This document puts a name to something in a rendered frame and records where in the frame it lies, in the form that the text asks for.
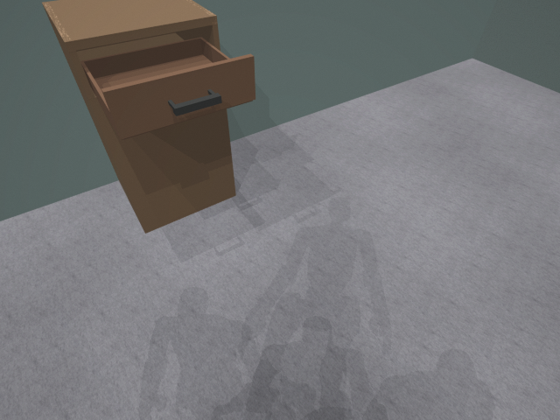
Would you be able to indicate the drawer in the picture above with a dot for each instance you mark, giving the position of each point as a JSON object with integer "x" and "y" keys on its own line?
{"x": 134, "y": 87}

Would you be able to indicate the handle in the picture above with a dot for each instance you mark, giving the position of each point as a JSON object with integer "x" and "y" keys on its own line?
{"x": 196, "y": 104}

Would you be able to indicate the cabinet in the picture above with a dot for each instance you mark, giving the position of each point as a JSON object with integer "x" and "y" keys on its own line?
{"x": 169, "y": 173}

